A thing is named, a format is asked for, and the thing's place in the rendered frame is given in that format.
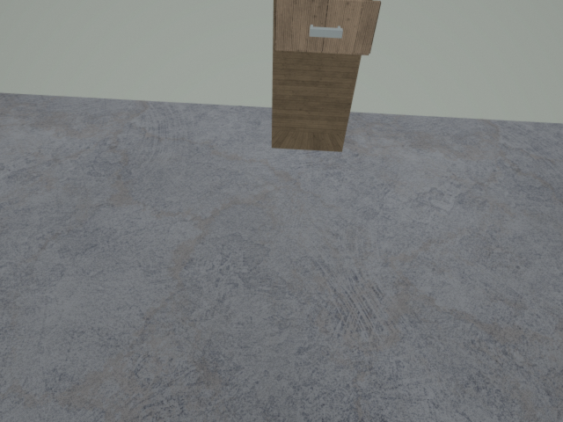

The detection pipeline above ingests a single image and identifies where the handle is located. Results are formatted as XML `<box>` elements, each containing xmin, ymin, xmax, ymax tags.
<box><xmin>310</xmin><ymin>25</ymin><xmax>343</xmax><ymax>39</ymax></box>

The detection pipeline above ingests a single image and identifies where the cabinet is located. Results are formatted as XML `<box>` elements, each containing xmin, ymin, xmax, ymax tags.
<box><xmin>272</xmin><ymin>0</ymin><xmax>361</xmax><ymax>152</ymax></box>

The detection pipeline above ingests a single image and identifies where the drawer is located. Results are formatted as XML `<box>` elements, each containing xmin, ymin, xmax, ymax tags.
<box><xmin>274</xmin><ymin>0</ymin><xmax>381</xmax><ymax>55</ymax></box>

